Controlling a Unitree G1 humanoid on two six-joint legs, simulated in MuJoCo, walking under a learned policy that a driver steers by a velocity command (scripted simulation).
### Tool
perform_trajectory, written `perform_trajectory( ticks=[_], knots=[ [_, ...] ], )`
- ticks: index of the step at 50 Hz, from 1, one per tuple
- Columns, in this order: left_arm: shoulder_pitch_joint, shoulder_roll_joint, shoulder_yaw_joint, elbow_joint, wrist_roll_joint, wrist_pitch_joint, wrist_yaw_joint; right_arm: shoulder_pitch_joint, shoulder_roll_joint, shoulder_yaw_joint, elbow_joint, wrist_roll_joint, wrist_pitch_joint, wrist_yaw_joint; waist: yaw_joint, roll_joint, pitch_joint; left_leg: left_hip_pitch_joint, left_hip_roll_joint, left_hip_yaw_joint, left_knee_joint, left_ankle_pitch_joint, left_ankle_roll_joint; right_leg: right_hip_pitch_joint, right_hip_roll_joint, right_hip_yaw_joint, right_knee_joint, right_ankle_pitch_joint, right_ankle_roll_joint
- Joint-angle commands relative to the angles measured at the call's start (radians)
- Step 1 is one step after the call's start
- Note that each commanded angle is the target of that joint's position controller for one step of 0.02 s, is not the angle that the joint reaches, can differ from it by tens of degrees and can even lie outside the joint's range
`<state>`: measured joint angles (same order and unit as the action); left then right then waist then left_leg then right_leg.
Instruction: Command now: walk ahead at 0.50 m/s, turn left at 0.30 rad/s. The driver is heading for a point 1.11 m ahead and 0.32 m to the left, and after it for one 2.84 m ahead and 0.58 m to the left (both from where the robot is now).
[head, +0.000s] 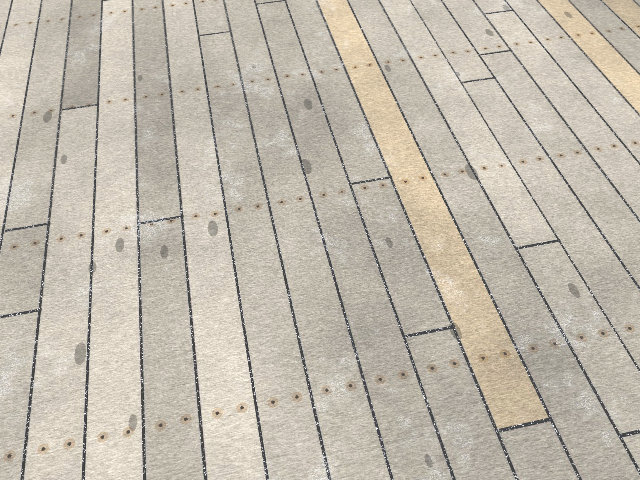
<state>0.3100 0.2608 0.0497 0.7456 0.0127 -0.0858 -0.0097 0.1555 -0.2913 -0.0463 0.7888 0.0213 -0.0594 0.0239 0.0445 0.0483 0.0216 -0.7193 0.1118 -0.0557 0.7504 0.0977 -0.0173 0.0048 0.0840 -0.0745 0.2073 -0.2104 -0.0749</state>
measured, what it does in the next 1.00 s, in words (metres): walks ahead, turning left: left foot, then right foot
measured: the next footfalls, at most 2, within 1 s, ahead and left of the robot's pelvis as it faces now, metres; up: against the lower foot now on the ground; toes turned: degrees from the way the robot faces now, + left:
left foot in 0.18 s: +0.28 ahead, +0.14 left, +0.00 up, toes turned +8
right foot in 0.66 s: +0.59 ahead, +0.01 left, +0.00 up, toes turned +27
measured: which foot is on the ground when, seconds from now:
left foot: up 0.00-0.16, down 0.18-0.68, up 0.70-1.00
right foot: down 0.00-0.20, up 0.22-0.64, down 0.66-1.00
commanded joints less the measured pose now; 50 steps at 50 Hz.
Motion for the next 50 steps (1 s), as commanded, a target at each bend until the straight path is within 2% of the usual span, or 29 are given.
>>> perform_trajectory(
  ticks=[1, 4, 6, 8, 9, 10, 11, 12, 13, 14, 15, 16, 19, 22, 25, 28, 31, 32, 33, 34, 35, 36, 37, 38, 39, 41, 43, 47, 50],
  knots=[
    [0.009, 0.155, 0.042, -0.025, -0.003, -0.008, 0.010, -0.115, -0.049, -0.009, -0.093, 0.004, -0.014, 0.015, 0.028, -0.069, 0.050, -0.006, -0.029, 0.015, -0.087, 0.058, 0.019, 0.009, -0.284, 0.030, -0.084, 0.310, -0.098],
    [0.025, 0.168, 0.052, 0.002, -0.016, 0.013, 0.015, -0.158, -0.048, -0.003, -0.134, -0.003, -0.021, 0.042, 0.042, -0.082, 0.076, -0.032, -0.034, 0.051, -0.149, -0.056, 0.050, 0.098, -0.337, 0.003, -0.008, 0.439, -0.091],
    [0.011, 0.198, 0.061, 0.003, -0.020, 0.030, 0.026, -0.136, -0.067, -0.012, -0.153, -0.003, -0.018, 0.051, 0.011, -0.109, 0.033, 0.034, -0.086, 0.109, -0.164, -0.174, 0.086, 0.147, -0.343, -0.020, 0.098, 0.717, -0.065],
    [-0.013, 0.221, 0.064, -0.007, -0.020, 0.047, 0.041, 0.032, -0.128, -0.045, -0.129, -0.006, -0.009, 0.045, -0.086, -0.143, -0.091, 0.273, -0.167, 0.163, -0.164, -0.243, 0.133, 0.130, -0.318, -0.061, 0.348, 1.020, -0.027],
    [-0.021, 0.212, 0.057, -0.014, -0.021, 0.047, 0.049, 0.187, -0.183, -0.074, -0.100, -0.003, -0.006, 0.031, -0.171, -0.111, -0.175, 0.539, -0.168, 0.111, -0.211, -0.178, 0.178, -0.017, -0.279, -0.083, 0.580, 0.920, 0.012],
    [0.068, 0.119, 0.026, -0.054, 0.005, 0.027, 0.043, 0.298, -0.296, -0.105, -0.092, -0.006, -0.001, 0.012, -0.152, 0.098, -0.313, 0.944, 0.084, -0.313, -0.204, -0.185, 0.330, -0.409, -0.159, -0.080, 0.967, 0.360, 0.076],
    [0.081, 0.073, -0.001, -0.066, 0.009, -0.010, 0.022, 0.297, -0.277, -0.092, -0.102, 0.002, -0.011, 0.017, -0.126, 0.178, -0.446, 1.146, 0.229, -0.795, -0.378, -0.309, 0.468, -0.680, 0.015, 0.119, 1.187, -0.378, 0.100],
    [-0.027, 0.158, 0.020, -0.081, -0.035, -0.038, 0.003, 0.290, -0.201, -0.073, -0.104, -0.004, -0.011, 0.014, -0.176, 0.088, -0.371, 1.119, 0.196, -0.691, -0.421, -0.401, 0.401, -0.789, -0.059, 0.217, 1.229, -0.327, 0.074],
    [-0.097, 0.164, 0.017, -0.108, -0.050, -0.053, -0.004, 0.237, -0.169, -0.064, -0.110, -0.003, -0.012, 0.009, -0.161, 0.028, -0.235, 0.976, 0.161, -0.553, -0.435, -0.386, 0.353, -0.817, -0.105, 0.196, 1.160, -0.239, 0.055],
    [-0.142, 0.152, 0.017, -0.109, -0.025, -0.057, 0.004, 0.170, -0.143, -0.053, -0.123, -0.002, -0.008, 0.008, -0.122, -0.080, -0.126, 0.802, 0.114, -0.441, -0.458, -0.300, 0.310, -0.775, -0.145, 0.173, 1.054, -0.177, 0.049],
    [-0.140, 0.163, 0.026, -0.112, -0.003, -0.053, 0.010, 0.139, -0.128, -0.047, -0.136, -0.009, -0.010, 0.007, -0.087, -0.049, -0.073, 0.672, 0.088, -0.368, -0.461, -0.080, 0.306, -0.700, -0.164, 0.167, 0.988, -0.148, 0.057],
    [-0.093, 0.156, 0.029, -0.114, -0.002, -0.041, 0.009, 0.104, -0.126, -0.044, -0.153, -0.020, -0.008, 0.003, -0.041, -0.009, -0.085, 0.615, 0.077, -0.362, -0.486, -0.072, 0.322, -0.651, -0.175, 0.176, 0.960, -0.129, 0.075],
    [-0.072, 0.125, 0.020, -0.105, 0.002, -0.009, 0.018, 0.086, -0.150, -0.051, -0.161, -0.016, -0.012, -0.010, -0.020, 0.001, -0.055, 0.478, 0.046, -0.283, -0.528, 0.006, 0.334, -0.614, -0.181, 0.142, 0.840, -0.082, 0.124],
    [-0.194, 0.095, 0.007, -0.131, 0.008, -0.009, 0.020, 0.121, -0.165, -0.058, -0.144, -0.004, -0.004, -0.028, -0.063, 0.000, -0.027, 0.422, -0.027, -0.194, -0.520, -0.036, 0.275, -0.581, -0.150, 0.124, 0.597, 0.127, 0.154],
    [-0.295, 0.081, 0.001, -0.150, -0.006, -0.020, 0.009, 0.171, -0.174, -0.060, -0.125, 0.002, 0.008, -0.037, -0.109, 0.038, -0.038, 0.436, -0.042, -0.208, -0.488, -0.109, 0.235, -0.513, -0.096, 0.118, 0.405, 0.281, 0.156],
    [-0.347, 0.111, 0.012, -0.164, -0.015, -0.033, -0.004, 0.216, -0.158, -0.058, -0.110, 0.009, 0.020, -0.041, -0.128, 0.038, -0.037, 0.526, -0.016, -0.289, -0.430, -0.159, 0.221, -0.502, -0.073, 0.144, 0.311, 0.248, 0.139],
    [-0.279, 0.152, 0.034, -0.151, -0.023, -0.047, -0.009, 0.186, -0.160, -0.062, -0.117, 0.003, 0.027, -0.044, -0.074, 0.087, -0.046, 0.579, 0.017, -0.384, -0.341, -0.164, 0.196, -0.409, -0.077, 0.161, 0.261, 0.155, 0.092],
    [-0.197, 0.167, 0.046, -0.129, -0.020, -0.051, -0.005, 0.167, -0.139, -0.055, -0.126, 0.002, 0.028, -0.042, -0.025, 0.081, -0.078, 0.562, -0.016, -0.368, -0.270, -0.134, 0.172, -0.289, -0.082, 0.145, 0.213, 0.160, 0.065],
    [-0.077, 0.205, 0.061, -0.116, -0.002, -0.056, 0.004, 0.160, -0.088, -0.037, -0.140, -0.006, 0.023, -0.037, 0.032, 0.032, -0.186, 0.486, -0.065, -0.312, -0.078, -0.164, 0.139, -0.067, -0.188, 0.229, 0.235, 0.137, 0.009],
    [0.045, 0.287, 0.080, -0.102, 0.017, -0.050, 0.011, 0.263, -0.021, -0.016, -0.161, -0.003, 0.015, -0.037, 0.023, -0.180, -0.333, 0.205, -0.203, -0.169, 0.250, -0.463, 0.067, 0.292, -0.413, 0.561, 0.218, 0.031, -0.119],
    [0.092, 0.274, 0.083, -0.069, -0.007, -0.036, 0.001, 0.312, -0.061, -0.014, -0.175, 0.015, 0.008, -0.037, 0.011, -0.384, -0.357, -0.028, -0.184, -0.118, 0.458, -0.706, 0.045, 0.360, -0.530, 0.896, 0.125, -0.241, -0.202],
    [0.039, 0.183, 0.060, -0.089, -0.017, -0.031, 0.003, 0.248, -0.151, -0.037, -0.157, 0.019, 0.012, -0.038, 0.035, -0.233, -0.214, -0.090, -0.124, -0.135, 0.543, -0.619, 0.035, 0.245, -0.488, 0.796, 0.091, -0.363, -0.161],
    [-0.007, 0.149, 0.048, -0.094, -0.013, -0.022, 0.008, 0.162, -0.167, -0.044, -0.171, 0.008, 0.019, -0.037, 0.039, -0.159, -0.113, -0.088, -0.093, -0.095, 0.551, -0.537, 0.029, 0.122, -0.440, 0.631, 0.085, -0.276, -0.118],
    [-0.046, 0.130, 0.039, -0.091, -0.007, -0.018, 0.008, 0.124, -0.152, -0.045, -0.182, -0.002, 0.022, -0.035, 0.020, -0.126, -0.051, -0.062, -0.066, -0.083, 0.515, -0.478, 0.025, 0.013, -0.395, 0.518, 0.060, -0.156, -0.102],
    [-0.068, 0.111, 0.032, -0.084, -0.002, -0.017, 0.010, 0.109, -0.137, -0.049, -0.189, -0.005, 0.025, -0.030, 0.001, -0.133, -0.015, -0.032, -0.039, -0.080, 0.476, -0.439, 0.025, -0.058, -0.360, 0.433, 0.033, -0.072, -0.092],
    [-0.065, 0.110, 0.030, -0.060, -0.001, -0.025, 0.005, 0.128, -0.082, -0.038, -0.190, 0.004, 0.029, -0.022, -0.024, -0.173, -0.011, 0.031, -0.025, -0.060, 0.422, -0.411, 0.021, -0.130, -0.326, 0.340, -0.006, 0.033, -0.103],
    [-0.057, 0.132, 0.037, -0.036, -0.004, -0.033, 0.000, 0.106, -0.055, -0.029, -0.198, 0.002, 0.031, -0.023, -0.030, -0.156, 0.003, 0.026, -0.024, -0.058, 0.347, -0.377, 0.014, -0.156, -0.330, 0.289, -0.044, 0.095, -0.131],
    [-0.051, 0.170, 0.045, 0.000, -0.016, -0.026, -0.001, 0.020, -0.034, -0.012, -0.209, -0.012, 0.016, -0.010, -0.016, -0.104, 0.002, 0.038, -0.017, -0.022, 0.098, -0.195, 0.008, -0.116, -0.316, 0.170, -0.064, 0.226, -0.136],
    [-0.002, 0.189, 0.047, 0.035, -0.033, -0.014, -0.001, -0.091, -0.023, -0.002, -0.230, -0.008, -0.002, 0.007, 0.028, -0.116, 0.025, 0.102, -0.032, 0.040, -0.073, -0.103, 0.015, -0.106, -0.297, 0.104, -0.050, 0.263, -0.110]
  ],
)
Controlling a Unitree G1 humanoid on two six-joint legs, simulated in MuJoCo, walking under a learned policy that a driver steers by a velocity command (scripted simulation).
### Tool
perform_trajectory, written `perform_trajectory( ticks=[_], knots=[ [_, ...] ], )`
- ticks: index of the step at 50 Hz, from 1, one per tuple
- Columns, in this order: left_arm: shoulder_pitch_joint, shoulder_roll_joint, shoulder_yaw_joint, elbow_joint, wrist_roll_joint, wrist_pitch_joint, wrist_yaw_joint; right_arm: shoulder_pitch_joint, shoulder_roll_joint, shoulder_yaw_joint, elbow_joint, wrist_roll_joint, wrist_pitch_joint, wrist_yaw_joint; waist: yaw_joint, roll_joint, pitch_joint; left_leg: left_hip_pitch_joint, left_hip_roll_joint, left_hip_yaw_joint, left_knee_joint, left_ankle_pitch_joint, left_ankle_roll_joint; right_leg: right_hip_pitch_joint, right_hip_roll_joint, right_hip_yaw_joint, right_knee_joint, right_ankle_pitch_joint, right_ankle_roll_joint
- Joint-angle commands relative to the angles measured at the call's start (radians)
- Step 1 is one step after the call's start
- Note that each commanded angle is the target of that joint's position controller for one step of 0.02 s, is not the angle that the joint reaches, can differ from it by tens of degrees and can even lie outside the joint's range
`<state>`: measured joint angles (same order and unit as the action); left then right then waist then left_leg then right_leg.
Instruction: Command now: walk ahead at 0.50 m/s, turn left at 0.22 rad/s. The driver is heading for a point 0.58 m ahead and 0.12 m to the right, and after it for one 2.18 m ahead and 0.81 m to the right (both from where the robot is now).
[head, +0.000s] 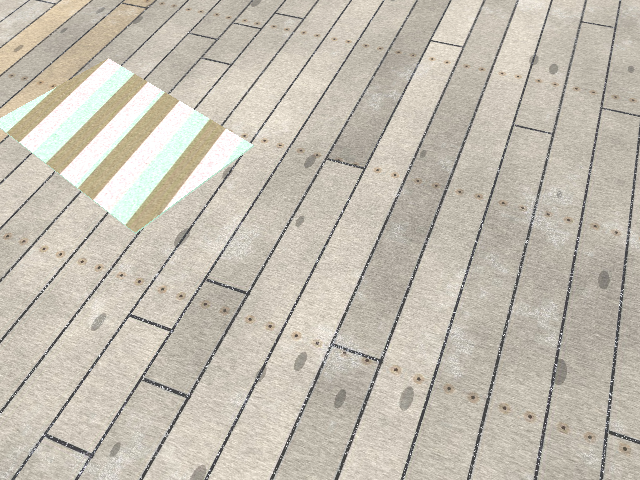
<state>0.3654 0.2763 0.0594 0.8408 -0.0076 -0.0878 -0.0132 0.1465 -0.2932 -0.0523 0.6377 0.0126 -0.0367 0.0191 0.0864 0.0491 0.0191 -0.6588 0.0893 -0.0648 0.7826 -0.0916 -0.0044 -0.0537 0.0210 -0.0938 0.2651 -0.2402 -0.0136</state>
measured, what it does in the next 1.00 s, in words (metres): walks ahead, turning right: left foot, then right foot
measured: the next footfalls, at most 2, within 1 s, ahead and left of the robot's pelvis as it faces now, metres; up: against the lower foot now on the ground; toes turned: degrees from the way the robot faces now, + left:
left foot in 0.16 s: +0.26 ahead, +0.15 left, +0.00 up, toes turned +2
right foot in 0.68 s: +0.52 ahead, -0.13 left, +0.00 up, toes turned -17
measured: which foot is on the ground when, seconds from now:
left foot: up 0.00-0.14, down 0.16-0.70, up 0.72-1.00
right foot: down 0.00-0.18, up 0.20-0.66, down 0.68-1.00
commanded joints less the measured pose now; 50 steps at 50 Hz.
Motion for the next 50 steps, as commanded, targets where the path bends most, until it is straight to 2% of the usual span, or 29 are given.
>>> perform_trajectory(
  ticks=[1, 5, 7, 8, 9, 10, 11, 12, 13, 14, 15, 18, 19, 22, 25, 29, 31, 33, 34, 35, 36, 37, 38, 39, 41, 42, 43, 45, 50],
  knots=[
    [-0.026, 0.179, 0.038, -0.043, -0.016, -0.007, 0.003, -0.118, -0.023, 0.004, -0.091, 0.004, -0.027, 0.015, -0.001, -0.114, 0.032, 0.048, -0.020, 0.060, -0.138, 0.092, 0.008, -0.024, -0.244, 0.125, -0.104, 0.292, -0.167],
    [0.005, 0.203, 0.042, -0.003, -0.026, 0.015, 0.006, -0.150, -0.056, -0.007, -0.115, 0.006, -0.030, 0.026, -0.026, -0.128, 0.030, 0.094, -0.054, 0.083, -0.233, -0.025, 0.060, 0.097, -0.291, 0.125, -0.033, 0.454, -0.150],
    [-0.009, 0.207, 0.038, 0.009, -0.032, 0.025, 0.011, 0.041, -0.111, -0.041, -0.061, -0.004, -0.031, 0.018, -0.144, -0.137, -0.080, 0.408, -0.104, 0.118, -0.312, 0.012, 0.109, 0.049, -0.246, 0.076, 0.189, 0.709, -0.103],
    [-0.013, 0.173, 0.021, 0.000, -0.019, 0.023, 0.014, 0.200, -0.165, -0.066, -0.022, -0.010, -0.027, 0.005, -0.220, -0.116, -0.188, 0.683, -0.035, 0.047, -0.276, 0.042, 0.143, -0.107, -0.201, 0.048, 0.404, 0.600, -0.065],
    [0.053, 0.063, -0.017, -0.043, 0.003, 0.007, 0.007, 0.311, -0.272, -0.086, -0.011, -0.034, -0.020, -0.009, -0.212, 0.116, -0.341, 1.066, 0.253, -0.384, -0.300, -0.058, 0.277, -0.509, -0.055, 0.017, 0.810, 0.110, 0.009],
    [0.062, 0.087, -0.015, -0.024, -0.010, -0.011, 0.004, 0.327, -0.224, -0.073, -0.010, -0.023, -0.019, -0.010, -0.219, 0.177, -0.441, 1.071, 0.343, -0.649, -0.433, -0.146, 0.334, -0.628, -0.004, 0.182, 0.988, -0.342, 0.010],
    [-0.010, 0.169, 0.013, -0.042, -0.041, -0.015, -0.001, 0.270, -0.165, -0.052, -0.003, -0.018, -0.023, -0.008, -0.214, 0.109, -0.275, 0.947, 0.303, -0.495, -0.452, -0.191, 0.284, -0.714, -0.059, 0.211, 1.049, -0.297, 0.001],
    [-0.067, 0.164, 0.013, -0.058, -0.044, -0.015, -0.001, 0.209, -0.130, -0.040, 0.000, -0.011, -0.026, -0.006, -0.185, 0.082, -0.166, 0.810, 0.256, -0.348, -0.478, -0.171, 0.248, -0.718, -0.106, 0.182, 1.012, -0.211, -0.005],
    [-0.090, 0.147, 0.014, -0.058, -0.030, -0.009, 0.003, 0.151, -0.099, -0.032, 0.005, -0.013, -0.032, -0.002, -0.151, 0.044, -0.100, 0.695, 0.214, -0.256, -0.515, -0.120, 0.227, -0.689, -0.135, 0.173, 0.956, -0.141, -0.001],
    [-0.077, 0.136, 0.019, -0.050, -0.020, 0.007, 0.008, 0.109, -0.072, -0.026, 0.007, -0.018, -0.042, 0.001, -0.116, 0.058, -0.059, 0.594, 0.181, -0.186, -0.566, -0.091, 0.211, -0.631, -0.160, 0.179, 0.917, -0.082, 0.004],
    [-0.046, 0.114, 0.016, -0.040, -0.023, 0.022, 0.009, 0.082, -0.069, -0.028, 0.014, -0.024, -0.053, 0.003, -0.089, 0.082, -0.047, 0.523, 0.176, -0.144, -0.603, -0.054, 0.214, -0.570, -0.169, 0.184, 0.908, -0.046, 0.012],
    [-0.052, 0.078, 0.017, -0.036, -0.022, 0.053, 0.017, 0.061, -0.061, -0.034, 0.045, -0.034, -0.076, -0.003, -0.065, 0.025, -0.010, 0.488, 0.150, 0.001, -0.653, 0.067, 0.202, -0.593, -0.158, 0.199, 0.867, 0.053, 0.029],
    [-0.075, 0.066, 0.014, -0.053, -0.020, 0.054, 0.016, 0.071, -0.085, -0.040, 0.059, -0.036, -0.079, -0.007, -0.065, 0.044, 0.005, 0.485, 0.174, 0.021, -0.660, 0.109, 0.215, -0.616, -0.164, 0.213, 0.814, 0.096, 0.038],
    [-0.160, 0.056, 0.009, -0.075, -0.014, 0.043, 0.000, 0.087, -0.096, -0.045, 0.085, -0.033, -0.077, -0.019, -0.090, 0.011, 0.029, 0.518, 0.136, 0.137, -0.666, 0.149, 0.182, -0.615, -0.147, 0.183, 0.617, 0.261, 0.034],
    [-0.271, 0.032, -0.004, -0.118, -0.009, 0.039, -0.022, 0.131, -0.129, -0.055, 0.112, -0.020, -0.069, -0.029, -0.135, -0.016, 0.060, 0.564, 0.162, 0.189, -0.675, 0.155, 0.171, -0.602, -0.135, 0.126, 0.467, 0.332, 0.013],
    [-0.351, 0.048, -0.002, -0.176, -0.011, 0.043, -0.044, 0.170, -0.153, -0.067, 0.149, 0.002, -0.039, -0.033, -0.150, -0.014, 0.083, 0.727, 0.203, 0.228, -0.607, 0.248, 0.148, -0.650, -0.117, 0.086, 0.373, 0.230, -0.033],
    [-0.344, 0.069, 0.009, -0.196, -0.010, 0.046, -0.051, 0.166, -0.175, -0.073, 0.153, 0.006, -0.025, -0.039, -0.129, 0.012, 0.048, 0.769, 0.204, 0.252, -0.505, 0.539, 0.133, -0.580, -0.066, 0.026, 0.369, 0.128, -0.067],
    [-0.176, 0.126, 0.043, -0.168, -0.015, 0.050, -0.050, 0.137, -0.198, -0.077, 0.145, 0.009, -0.004, -0.048, -0.025, 0.039, -0.058, 0.761, 0.178, 0.285, -0.245, 0.821, 0.096, -0.355, 0.019, -0.028, 0.348, 0.054, -0.117],
    [-0.010, 0.189, 0.078, -0.127, -0.017, 0.053, -0.036, 0.133, -0.188, -0.070, 0.139, 0.010, -0.002, -0.053, 0.061, 0.010, -0.147, 0.636, 0.135, 0.306, -0.012, 0.729, 0.053, -0.091, 0.047, 0.001, 0.286, 0.115, -0.157],
    [0.085, 0.312, 0.113, -0.109, -0.020, 0.061, -0.014, 0.205, -0.093, -0.039, 0.096, -0.024, -0.017, -0.049, 0.036, -0.212, -0.252, 0.230, 0.029, 0.302, 0.367, 0.157, -0.015, 0.294, -0.187, 0.410, 0.276, 0.086, -0.291],
    [0.053, 0.323, 0.102, -0.142, -0.022, 0.047, -0.018, 0.212, -0.032, -0.008, 0.071, -0.023, -0.057, -0.035, -0.011, -0.277, -0.390, -0.034, -0.152, 0.077, 0.601, -0.510, -0.039, 0.468, -0.355, 0.921, 0.084, -0.082, -0.437],
    [0.051, 0.232, 0.075, -0.146, -0.012, 0.036, -0.022, 0.085, -0.123, -0.030, 0.050, 0.020, -0.087, -0.018, 0.047, -0.166, -0.330, -0.148, -0.091, -0.036, 0.635, -0.457, -0.009, 0.443, -0.338, 0.842, 0.027, -0.101, -0.374],
    [0.010, 0.196, 0.065, -0.144, -0.011, 0.027, -0.021, 0.034, -0.125, -0.028, 0.031, 0.034, -0.104, -0.014, 0.028, -0.133, -0.209, -0.173, -0.047, -0.025, 0.572, -0.370, 0.017, 0.317, -0.305, 0.703, 0.027, -0.047, -0.332],
    [-0.056, 0.166, 0.054, -0.154, -0.013, 0.026, -0.019, 0.025, -0.117, -0.029, 0.040, 0.009, -0.109, -0.022, -0.019, -0.048, -0.126, -0.124, -0.007, -0.019, 0.479, -0.301, 0.021, 0.162, -0.263, 0.595, 0.019, 0.042, -0.297],
    [-0.137, 0.131, 0.041, -0.186, 0.004, 0.024, -0.011, 0.059, -0.128, -0.041, 0.047, -0.017, -0.092, -0.025, -0.088, -0.089, -0.084, 0.015, 0.029, -0.028, 0.372, -0.240, -0.001, -0.034, -0.216, 0.498, -0.011, 0.226, -0.291],
    [-0.149, 0.113, 0.037, -0.191, 0.000, 0.023, -0.008, 0.058, -0.116, -0.041, 0.054, -0.026, -0.079, -0.027, -0.095, -0.057, -0.073, 0.040, 0.032, -0.018, 0.340, -0.207, -0.003, -0.069, -0.181, 0.458, -0.039, 0.233, -0.271],
    [-0.147, 0.150, 0.045, -0.192, 0.004, 0.020, -0.002, 0.076, -0.095, -0.037, 0.049, -0.023, -0.068, -0.027, -0.113, -0.107, -0.071, 0.056, 0.023, -0.006, 0.302, -0.196, -0.024, -0.120, -0.193, 0.441, -0.043, 0.300, -0.293],
    [-0.125, 0.164, 0.050, -0.184, -0.004, 0.018, 0.010, 0.024, -0.086, -0.031, 0.031, -0.028, -0.058, -0.028, -0.099, -0.099, -0.034, 0.050, 0.012, 0.009, 0.173, -0.114, -0.059, -0.176, -0.163, 0.374, -0.050, 0.363, -0.282],
    [-0.048, 0.184, 0.057, -0.160, -0.015, 0.033, 0.029, -0.164, -0.047, -0.012, -0.012, -0.014, -0.069, -0.011, -0.020, -0.125, -0.017, 0.156, -0.068, 0.024, -0.183, 0.176, -0.073, -0.218, -0.108, 0.350, -0.027, 0.181, -0.208]
  ],
)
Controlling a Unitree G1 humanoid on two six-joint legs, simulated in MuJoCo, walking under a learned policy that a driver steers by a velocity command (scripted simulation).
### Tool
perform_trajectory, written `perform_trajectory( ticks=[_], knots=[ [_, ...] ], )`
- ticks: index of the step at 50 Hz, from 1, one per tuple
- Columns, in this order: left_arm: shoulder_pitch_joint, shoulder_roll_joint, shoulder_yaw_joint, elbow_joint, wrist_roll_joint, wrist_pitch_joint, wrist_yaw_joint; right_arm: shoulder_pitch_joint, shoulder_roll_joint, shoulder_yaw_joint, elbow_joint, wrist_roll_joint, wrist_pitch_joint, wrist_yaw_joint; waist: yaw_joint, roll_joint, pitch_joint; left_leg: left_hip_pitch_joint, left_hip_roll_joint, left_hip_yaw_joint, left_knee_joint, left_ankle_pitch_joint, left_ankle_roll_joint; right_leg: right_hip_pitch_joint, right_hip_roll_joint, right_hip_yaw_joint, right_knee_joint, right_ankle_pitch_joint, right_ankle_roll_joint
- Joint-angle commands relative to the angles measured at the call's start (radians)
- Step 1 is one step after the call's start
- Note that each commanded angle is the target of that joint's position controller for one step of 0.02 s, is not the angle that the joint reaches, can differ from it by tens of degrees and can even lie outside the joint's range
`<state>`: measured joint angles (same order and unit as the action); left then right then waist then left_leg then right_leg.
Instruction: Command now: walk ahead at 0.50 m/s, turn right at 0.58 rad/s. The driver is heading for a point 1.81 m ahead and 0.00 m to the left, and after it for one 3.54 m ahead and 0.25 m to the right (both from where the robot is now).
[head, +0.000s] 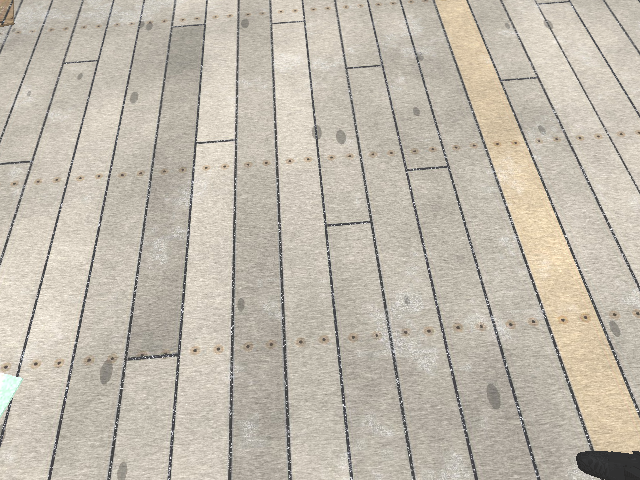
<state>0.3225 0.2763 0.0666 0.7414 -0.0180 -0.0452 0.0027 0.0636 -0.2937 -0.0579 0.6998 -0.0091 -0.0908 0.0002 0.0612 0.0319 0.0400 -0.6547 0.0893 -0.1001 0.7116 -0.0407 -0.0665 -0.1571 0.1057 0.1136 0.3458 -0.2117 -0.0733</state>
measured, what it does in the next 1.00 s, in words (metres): walks ahead: left foot, then right foot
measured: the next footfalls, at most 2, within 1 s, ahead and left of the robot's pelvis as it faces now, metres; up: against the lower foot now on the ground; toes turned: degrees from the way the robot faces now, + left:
left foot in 0.16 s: +0.28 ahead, +0.15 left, +0.00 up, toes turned -10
right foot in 0.66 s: +0.48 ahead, -0.18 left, +0.00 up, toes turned -18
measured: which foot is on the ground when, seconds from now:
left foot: up 0.00-0.14, down 0.16-0.68, up 0.70-1.00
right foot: down 0.00-0.18, up 0.20-0.64, down 0.66-1.00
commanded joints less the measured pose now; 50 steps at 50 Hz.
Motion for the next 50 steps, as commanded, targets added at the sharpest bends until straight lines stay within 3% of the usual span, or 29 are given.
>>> perform_trajectory(
  ticks=[1, 5, 7, 8, 9, 10, 11, 12, 14, 16, 17, 19, 20, 21, 22, 25, 27, 30, 32, 33, 34, 35, 36, 37, 39, 40, 42, 47, 50],
  knots=[
    [0.012, 0.183, 0.050, -0.053, -0.007, -0.007, 0.013, -0.101, -0.057, -0.009, -0.081, 0.014, -0.018, 0.011, 0.013, -0.113, -0.036, 0.163, -0.074, 0.048, -0.139, 0.133, -0.007, -0.100, -0.204, 0.168, -0.095, 0.126, -0.145],
    [0.023, 0.171, 0.051, -0.046, -0.008, 0.003, 0.020, -0.084, -0.109, -0.028, -0.085, 0.021, -0.035, 0.024, -0.014, -0.145, -0.038, 0.204, -0.078, 0.007, -0.218, 0.028, 0.035, 0.005, -0.250, 0.288, 0.019, 0.085, -0.118],
    [0.001, 0.147, 0.044, -0.056, -0.003, 0.008, 0.018, 0.040, -0.133, -0.046, -0.053, 0.017, -0.044, 0.019, -0.085, -0.156, -0.079, 0.373, -0.085, 0.037, -0.273, -0.014, 0.078, -0.004, -0.213, 0.290, 0.130, 0.148, -0.083],
    [0.000, 0.093, 0.025, -0.068, 0.005, 0.006, 0.013, 0.160, -0.170, -0.060, -0.038, -0.001, -0.050, 0.012, -0.140, -0.104, -0.187, 0.591, 0.013, -0.042, -0.257, -0.044, 0.129, -0.075, -0.156, 0.235, 0.334, 0.117, -0.049],
    [0.106, 0.025, 0.004, -0.090, 0.000, -0.001, 0.014, 0.280, -0.255, -0.078, -0.024, -0.020, -0.045, 0.006, -0.126, 0.122, -0.338, 0.944, 0.240, -0.389, -0.291, -0.174, 0.253, -0.356, -0.018, 0.097, 0.671, -0.182, 0.023],
    [0.151, 0.069, 0.002, -0.103, -0.024, -0.007, 0.015, 0.321, -0.239, -0.079, 0.006, 0.002, -0.033, 0.016, -0.113, 0.321, -0.364, 1.012, 0.355, -0.737, -0.398, -0.469, 0.338, -0.591, -0.037, 0.059, 0.887, -0.394, 0.045],
    [0.087, 0.160, 0.025, -0.087, -0.028, -0.004, 0.016, 0.262, -0.147, -0.054, -0.016, 0.012, -0.028, 0.014, -0.135, 0.166, -0.223, 0.898, 0.313, -0.633, -0.433, -0.574, 0.298, -0.650, -0.096, 0.081, 0.968, -0.308, 0.054],
    [0.001, 0.178, 0.031, -0.100, -0.016, 0.002, 0.015, 0.215, -0.112, -0.042, -0.022, 0.008, -0.019, 0.010, -0.138, 0.087, -0.131, 0.779, 0.269, -0.463, -0.433, -0.475, 0.256, -0.643, -0.130, 0.039, 0.973, -0.229, 0.058],
    [-0.051, 0.150, 0.036, -0.118, -0.001, 0.008, 0.009, 0.154, -0.074, -0.026, -0.011, -0.004, -0.014, 0.006, -0.099, 0.060, -0.039, 0.598, 0.194, -0.261, -0.476, -0.255, 0.234, -0.579, -0.187, 0.029, 0.886, -0.132, 0.061],
    [-0.044, 0.096, 0.026, -0.115, -0.005, 0.014, 0.003, 0.164, -0.061, -0.023, 0.013, -0.004, -0.021, 0.009, -0.088, 0.064, -0.032, 0.534, 0.140, -0.150, -0.520, -0.151, 0.230, -0.514, -0.198, 0.008, 0.831, -0.100, 0.056],
    [-0.041, 0.075, 0.020, -0.124, -0.009, 0.017, 0.002, 0.170, -0.084, -0.028, 0.026, 0.000, -0.026, 0.011, -0.075, 0.090, -0.029, 0.516, 0.156, -0.132, -0.538, -0.120, 0.254, -0.512, -0.200, 0.006, 0.794, -0.089, 0.062],
    [-0.083, 0.068, 0.015, -0.131, 0.003, 0.015, 0.001, 0.197, -0.084, -0.030, 0.048, 0.007, -0.034, 0.015, -0.088, 0.044, -0.010, 0.537, 0.147, -0.061, -0.550, 0.030, 0.269, -0.545, -0.193, 0.011, 0.706, -0.048, 0.071],
    [-0.095, 0.052, 0.008, -0.140, 0.002, 0.012, -0.001, 0.190, -0.117, -0.037, 0.058, 0.007, -0.031, 0.015, -0.073, 0.055, -0.022, 0.553, 0.161, -0.052, -0.559, 0.022, 0.277, -0.552, -0.198, 0.001, 0.635, -0.004, 0.074],
    [-0.115, 0.061, 0.009, -0.138, 0.008, 0.010, -0.003, 0.191, -0.112, -0.036, 0.062, 0.010, -0.028, 0.014, -0.083, 0.015, -0.027, 0.578, 0.146, -0.024, -0.570, 0.041, 0.272, -0.559, -0.197, -0.005, 0.597, 0.061, 0.072],
    [-0.145, 0.043, -0.001, -0.150, 0.005, 0.004, -0.010, 0.190, -0.135, -0.039, 0.069, 0.013, -0.025, 0.013, -0.085, 0.048, -0.016, 0.561, 0.160, -0.002, -0.572, 0.077, 0.278, -0.539, -0.207, -0.019, 0.517, 0.105, 0.074],
    [-0.260, 0.031, -0.012, -0.169, 0.006, -0.013, -0.029, 0.238, -0.149, -0.040, 0.099, 0.027, -0.010, 0.009, -0.130, 0.024, 0.007, 0.564, 0.124, 0.079, -0.568, 0.082, 0.250, -0.467, -0.189, -0.095, 0.342, 0.203, 0.072],
    [-0.316, 0.035, -0.013, -0.189, -0.001, -0.018, -0.038, 0.287, -0.164, -0.041, 0.125, 0.034, 0.000, 0.009, -0.148, 0.028, 0.021, 0.608, 0.150, 0.076, -0.559, 0.099, 0.246, -0.455, -0.177, -0.109, 0.278, 0.201, 0.062],
    [-0.326, 0.067, -0.003, -0.204, 0.002, -0.019, -0.045, 0.291, -0.183, -0.045, 0.152, 0.041, 0.019, 0.006, -0.117, 0.046, 0.022, 0.691, 0.181, 0.083, -0.486, 0.265, 0.223, -0.407, -0.149, -0.121, 0.200, 0.113, 0.022],
    [-0.138, 0.120, 0.029, -0.147, 0.023, -0.024, -0.039, 0.270, -0.185, -0.041, 0.157, 0.043, 0.032, -0.002, -0.005, 0.052, -0.104, 0.673, 0.120, 0.143, -0.243, 0.589, 0.165, -0.109, -0.081, -0.169, 0.105, 0.213, -0.026],
    [-0.018, 0.172, 0.048, -0.114, 0.034, -0.023, -0.028, 0.272, -0.155, -0.027, 0.146, 0.029, 0.028, -0.008, 0.043, 0.029, -0.200, 0.545, 0.066, 0.178, -0.056, 0.477, 0.113, 0.128, -0.143, -0.113, 0.130, 0.429, -0.055],
    [0.074, 0.266, 0.058, -0.108, 0.066, -0.016, -0.013, 0.353, -0.045, 0.016, 0.110, -0.004, 0.013, 0.004, 0.028, -0.202, -0.371, 0.144, -0.064, 0.185, 0.344, -0.119, 0.035, 0.561, -0.454, 0.267, 0.195, 0.733, -0.219],
    [0.092, 0.221, 0.047, -0.106, 0.051, -0.006, -0.013, 0.413, -0.064, 0.018, 0.156, 0.010, 0.004, 0.008, 0.036, -0.250, -0.529, 0.081, -0.128, 0.015, 0.541, -0.639, 0.020, 0.577, -0.569, 0.467, 0.129, 0.822, -0.311],
    [0.036, 0.173, 0.032, -0.108, 0.041, -0.002, -0.016, 0.345, -0.152, -0.013, 0.154, 0.046, 0.009, 0.010, 0.041, -0.162, -0.409, 0.041, -0.076, -0.034, 0.596, -0.614, 0.028, 0.444, -0.514, 0.294, 0.120, 0.832, -0.262],
    [-0.033, 0.137, 0.020, -0.103, 0.030, -0.006, -0.018, 0.281, -0.133, -0.010, 0.135, 0.054, 0.016, 0.005, 0.008, -0.144, -0.280, -0.002, -0.036, 0.002, 0.545, -0.564, 0.032, 0.326, -0.455, 0.169, 0.099, 0.792, -0.212],
    [-0.141, 0.082, 0.005, -0.089, 0.029, -0.016, -0.023, 0.261, -0.105, -0.014, 0.145, 0.028, 0.054, -0.015, -0.060, -0.101, -0.149, 0.097, 0.015, 0.029, 0.432, -0.444, 0.020, 0.065, -0.378, 0.037, -0.015, 0.647, -0.153],
    [-0.176, 0.087, 0.008, -0.080, 0.044, -0.024, -0.024, 0.309, -0.081, -0.012, 0.158, 0.028, 0.074, -0.021, -0.097, -0.155, -0.145, 0.200, 0.013, 0.036, 0.422, -0.394, 0.001, -0.047, -0.386, -0.003, -0.048, 0.660, -0.173],
    [-0.230, 0.094, 0.013, -0.068, 0.051, -0.035, -0.020, 0.324, -0.068, -0.016, 0.152, 0.023, 0.095, -0.029, -0.123, -0.165, -0.117, 0.227, -0.002, 0.054, 0.359, -0.338, -0.021, -0.112, -0.370, -0.081, -0.079, 0.660, -0.177],
    [-0.227, 0.135, 0.028, -0.028, 0.040, -0.013, 0.022, 0.188, -0.061, -0.018, 0.077, 0.018, 0.111, -0.018, -0.086, -0.133, -0.115, 0.211, 0.019, 0.073, 0.165, -0.157, 0.000, -0.072, -0.389, -0.157, -0.120, 0.444, -0.161],
    [-0.221, 0.153, 0.034, -0.007, 0.031, 0.008, 0.029, 0.127, -0.078, -0.028, 0.036, 0.018, 0.125, -0.003, -0.065, -0.124, -0.090, 0.201, 0.014, 0.091, 0.093, -0.179, 0.019, -0.028, -0.415, -0.159, -0.115, 0.324, -0.158]
  ],
)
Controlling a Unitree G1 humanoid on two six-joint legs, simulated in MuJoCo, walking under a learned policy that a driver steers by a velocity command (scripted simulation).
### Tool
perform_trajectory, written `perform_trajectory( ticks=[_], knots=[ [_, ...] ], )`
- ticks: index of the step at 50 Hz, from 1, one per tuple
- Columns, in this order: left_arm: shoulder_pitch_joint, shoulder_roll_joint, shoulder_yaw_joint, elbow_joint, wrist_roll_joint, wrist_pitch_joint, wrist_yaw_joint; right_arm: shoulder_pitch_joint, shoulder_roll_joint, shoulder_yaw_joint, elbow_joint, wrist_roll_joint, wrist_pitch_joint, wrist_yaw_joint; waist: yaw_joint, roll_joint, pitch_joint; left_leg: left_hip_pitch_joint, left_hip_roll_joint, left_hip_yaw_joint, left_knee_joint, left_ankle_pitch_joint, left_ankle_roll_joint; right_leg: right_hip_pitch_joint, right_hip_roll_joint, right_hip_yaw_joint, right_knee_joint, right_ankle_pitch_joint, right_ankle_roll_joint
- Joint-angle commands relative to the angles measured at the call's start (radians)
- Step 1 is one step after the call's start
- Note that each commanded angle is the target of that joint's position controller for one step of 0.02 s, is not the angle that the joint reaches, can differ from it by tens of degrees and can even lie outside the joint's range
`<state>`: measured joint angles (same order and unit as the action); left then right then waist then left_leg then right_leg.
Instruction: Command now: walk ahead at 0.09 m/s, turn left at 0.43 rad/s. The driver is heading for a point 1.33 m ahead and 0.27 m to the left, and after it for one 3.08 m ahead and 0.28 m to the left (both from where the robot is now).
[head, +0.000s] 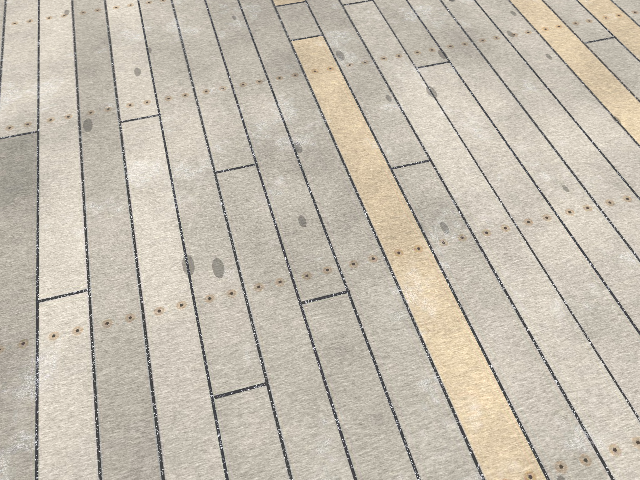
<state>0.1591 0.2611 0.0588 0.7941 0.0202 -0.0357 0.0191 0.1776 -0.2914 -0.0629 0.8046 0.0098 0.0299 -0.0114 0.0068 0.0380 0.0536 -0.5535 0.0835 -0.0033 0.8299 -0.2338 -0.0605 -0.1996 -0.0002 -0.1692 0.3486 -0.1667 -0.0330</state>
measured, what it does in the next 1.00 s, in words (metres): steps on the spot, turning left: left foot, then right foot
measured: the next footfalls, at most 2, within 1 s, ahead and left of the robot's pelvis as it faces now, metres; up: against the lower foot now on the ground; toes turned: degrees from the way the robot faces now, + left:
left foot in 0.14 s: +0.10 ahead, +0.14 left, +0.00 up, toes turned +8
right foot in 0.60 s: +0.15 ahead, -0.08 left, +0.00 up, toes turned +26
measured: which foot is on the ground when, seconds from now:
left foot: up 0.00-0.12, down 0.14-0.60, up 0.62-0.92, down 0.94-1.00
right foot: down 0.00-0.14, up 0.16-0.58, down 0.60-1.00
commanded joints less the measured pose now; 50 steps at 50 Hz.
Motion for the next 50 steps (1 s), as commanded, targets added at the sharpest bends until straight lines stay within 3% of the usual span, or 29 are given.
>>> perform_trajectory(
  ticks=[1, 4, 6, 7, 8, 9, 10, 11, 13, 14, 16, 20, 26, 29, 30, 31, 32, 33, 35, 36, 39, 41, 43, 45, 46, 47, 48, 49, 50],
  knots=[
    [-0.054, 0.175, 0.045, -0.053, -0.014, 0.005, 0.012, -0.002, -0.085, -0.026, -0.083, -0.001, 0.009, 0.013, -0.006, -0.129, -0.096, 0.094, 0.017, 0.001, -0.048, -0.010, 0.021, 0.036, -0.320, 0.126, -0.103, 0.264, -0.193],
    [-0.052, 0.198, 0.055, -0.040, -0.034, 0.022, 0.010, -0.021, -0.089, -0.035, -0.116, -0.001, 0.019, 0.030, -0.008, -0.134, -0.089, 0.113, -0.004, 0.034, -0.145, -0.070, 0.053, 0.094, -0.344, 0.129, -0.021, 0.288, -0.163],
    [-0.045, 0.190, 0.056, -0.026, -0.050, 0.031, 0.012, 0.016, -0.093, -0.043, -0.115, -0.001, 0.017, 0.034, -0.033, -0.113, -0.102, 0.227, -0.047, 0.070, -0.319, 0.061, 0.092, 0.087, -0.304, 0.084, 0.098, 0.282, -0.098],
    [0.018, 0.164, 0.052, -0.003, -0.040, 0.031, 0.010, 0.056, -0.148, -0.062, -0.111, -0.004, 0.013, 0.023, -0.034, -0.025, -0.129, 0.340, -0.035, 0.004, -0.411, 0.293, 0.132, 0.042, -0.235, 0.032, 0.233, 0.205, -0.028],
    [0.016, 0.120, 0.039, -0.037, 0.006, 0.024, 0.003, 0.097, -0.284, -0.096, -0.123, -0.010, 0.011, 0.001, -0.010, 0.246, -0.167, 0.543, 0.181, -0.303, -0.400, 0.737, 0.253, -0.218, -0.096, -0.049, 0.531, -0.133, 0.071],
    [-0.072, 0.108, 0.031, -0.073, 0.010, 0.024, 0.005, 0.115, -0.267, -0.084, -0.136, -0.033, -0.002, 0.006, -0.065, 0.271, -0.216, 0.592, 0.313, -0.516, -0.444, 0.783, 0.441, -0.417, 0.029, 0.089, 0.761, -0.540, 0.111],
    [-0.105, 0.145, 0.041, -0.071, -0.008, 0.026, 0.002, 0.114, -0.229, -0.072, -0.139, -0.031, -0.021, 0.015, -0.080, 0.127, -0.235, 0.586, 0.276, -0.452, -0.455, 0.746, 0.434, -0.442, 0.004, 0.202, 0.866, -0.523, 0.098],
    [-0.104, 0.138, 0.042, -0.068, -0.026, 0.029, 0.005, 0.069, -0.210, -0.068, -0.142, -0.020, -0.036, 0.012, -0.052, 0.083, -0.209, 0.563, 0.223, -0.370, -0.444, 0.674, 0.378, -0.463, -0.016, 0.225, 0.866, -0.441, 0.084],
    [-0.101, 0.153, 0.050, -0.052, -0.011, 0.037, 0.024, -0.004, -0.163, -0.055, -0.157, 0.008, -0.034, -0.002, -0.022, 0.026, -0.168, 0.496, 0.167, -0.311, -0.469, 0.546, 0.309, -0.449, -0.038, 0.240, 0.784, -0.327, 0.083],
    [-0.085, 0.144, 0.049, -0.056, -0.018, 0.038, 0.024, -0.017, -0.182, -0.056, -0.162, 0.003, -0.029, -0.008, 0.002, 0.090, -0.168, 0.458, 0.166, -0.314, -0.466, 0.567, 0.323, -0.410, -0.026, 0.236, 0.761, -0.293, 0.094],
    [-0.070, 0.138, 0.048, -0.046, -0.022, 0.033, 0.023, -0.021, -0.179, -0.059, -0.168, -0.004, -0.022, -0.016, 0.001, 0.084, -0.187, 0.463, 0.129, -0.292, -0.463, 0.564, 0.306, -0.376, -0.006, 0.235, 0.663, -0.247, 0.108],
    [-0.093, 0.112, 0.038, -0.046, -0.025, 0.034, 0.020, -0.015, -0.203, -0.068, -0.173, 0.003, -0.011, -0.028, -0.017, 0.080, -0.199, 0.438, 0.113, -0.325, -0.459, 0.455, 0.292, -0.301, 0.016, 0.247, 0.495, -0.189, 0.126],
    [-0.087, 0.135, 0.043, -0.048, -0.031, 0.021, 0.001, -0.050, -0.198, -0.065, -0.184, 0.002, 0.003, -0.020, -0.024, 0.133, -0.151, 0.367, 0.084, -0.447, -0.462, 0.257, 0.273, -0.188, 0.041, 0.259, 0.304, -0.188, 0.103],
    [-0.002, 0.143, 0.052, -0.023, -0.031, 0.005, -0.012, -0.086, -0.184, -0.057, -0.195, 0.016, 0.014, -0.025, 0.028, 0.123, -0.152, 0.332, 0.028, -0.462, -0.396, 0.235, 0.214, -0.027, 0.034, 0.237, 0.030, -0.015, 0.068],
    [0.029, 0.191, 0.063, -0.016, -0.018, 0.005, -0.009, -0.059, -0.148, -0.046, -0.196, 0.011, 0.015, -0.028, 0.019, 0.052, -0.171, 0.257, -0.021, -0.405, -0.310, 0.096, 0.163, 0.078, -0.084, 0.317, -0.017, 0.057, 0.027],
    [-0.010, 0.276, 0.077, -0.028, -0.001, 0.015, -0.001, 0.000, -0.096, -0.033, -0.205, 0.003, 0.009, -0.025, -0.052, -0.218, -0.153, 0.086, -0.183, -0.220, -0.118, -0.228, 0.099, 0.144, -0.284, 0.548, -0.041, 0.233, -0.093],
    [-0.014, 0.246, 0.069, -0.040, 0.028, 0.013, -0.005, -0.016, -0.163, -0.052, -0.209, -0.007, -0.002, -0.025, -0.019, -0.291, -0.134, 0.011, -0.202, -0.167, 0.113, -0.424, 0.052, 0.072, -0.404, 0.701, -0.069, 0.303, -0.243],
    [-0.055, 0.199, 0.052, -0.060, 0.021, 0.008, -0.003, 0.007, -0.217, -0.071, -0.186, -0.005, -0.005, -0.024, -0.030, -0.202, -0.117, 0.016, -0.169, -0.198, 0.254, -0.377, 0.035, 0.045, -0.380, 0.641, -0.061, 0.284, -0.255],
    [-0.111, 0.153, 0.038, -0.065, -0.014, 0.008, 0.001, 0.032, -0.189, -0.072, -0.146, -0.004, 0.010, -0.030, -0.046, -0.157, -0.081, 0.000, -0.164, -0.190, 0.328, -0.275, 0.004, 0.047, -0.265, 0.484, -0.032, 0.225, -0.176],
    [-0.103, 0.146, 0.031, -0.058, -0.023, 0.009, 0.003, 0.028, -0.161, -0.064, -0.144, -0.004, 0.015, -0.031, -0.035, -0.160, -0.071, -0.008, -0.165, -0.191, 0.339, -0.244, -0.011, 0.058, -0.251, 0.457, -0.026, 0.254, -0.174],
    [-0.052, 0.140, 0.024, -0.031, -0.017, 0.018, 0.008, -0.019, -0.102, -0.039, -0.159, 0.005, 0.012, -0.027, -0.004, -0.189, -0.086, 0.039, -0.144, -0.132, 0.166, -0.209, -0.032, 0.114, -0.211, 0.380, -0.016, 0.303, -0.176],
    [-0.054, 0.154, 0.024, -0.022, -0.016, 0.024, 0.009, -0.042, -0.073, -0.021, -0.164, -0.002, 0.009, -0.023, 0.010, -0.214, -0.106, 0.143, -0.103, -0.081, -0.012, -0.218, -0.037, 0.115, -0.205, 0.353, -0.004, 0.320, -0.170],
    [-0.030, 0.188, 0.031, -0.008, -0.020, 0.032, 0.004, -0.052, -0.079, -0.017, -0.161, 0.002, 0.008, -0.020, 0.032, -0.237, -0.109, 0.231, -0.096, -0.029, -0.153, -0.200, -0.034, 0.100, -0.216, 0.361, 0.004, 0.354, -0.176],
    [-0.031, 0.193, 0.027, 0.003, -0.032, 0.036, -0.001, -0.002, -0.090, -0.022, -0.130, 0.004, 0.007, -0.018, 0.006, -0.220, -0.104, 0.332, -0.105, -0.002, -0.363, -0.049, -0.011, 0.079, -0.207, 0.359, 0.032, 0.358, -0.161],
    [-0.017, 0.181, 0.022, 0.015, -0.040, 0.034, -0.003, 0.024, -0.093, -0.023, -0.113, -0.001, 0.007, -0.016, -0.009, -0.200, -0.095, 0.406, -0.108, 0.001, -0.505, 0.069, 0.014, 0.052, -0.194, 0.350, 0.042, 0.333, -0.132],
    [0.017, 0.164, 0.014, 0.028, -0.036, 0.024, -0.007, 0.023, -0.125, -0.026, -0.115, -0.008, 0.008, -0.020, 0.000, -0.157, -0.110, 0.508, -0.062, -0.063, -0.528, 0.183, 0.046, -0.009, -0.180, 0.341, 0.047, 0.269, -0.077],
    [0.033, 0.132, 0.001, 0.022, -0.004, 0.008, -0.017, 0.041, -0.186, -0.035, -0.121, -0.017, 0.012, -0.028, 0.026, -0.010, -0.164, 0.614, 0.062, -0.184, -0.460, 0.450, 0.091, -0.078, -0.119, 0.272, 0.128, 0.140, -0.014],
    [0.044, 0.083, -0.010, 0.028, -0.002, 0.001, -0.019, -0.012, -0.164, -0.026, -0.109, -0.026, 0.011, -0.020, 0.064, 0.126, -0.165, 0.489, 0.098, -0.201, -0.437, 0.367, 0.170, -0.029, -0.057, 0.201, 0.079, -0.058, 0.041],
    [-0.010, 0.124, -0.007, 0.035, 0.006, 0.004, -0.015, -0.046, -0.103, -0.013, -0.126, -0.027, 0.002, -0.005, 0.028, 0.074, -0.132, 0.427, 0.062, -0.194, -0.461, 0.201, 0.173, 0.017, -0.052, 0.196, 0.080, -0.041, 0.072]
  ],
)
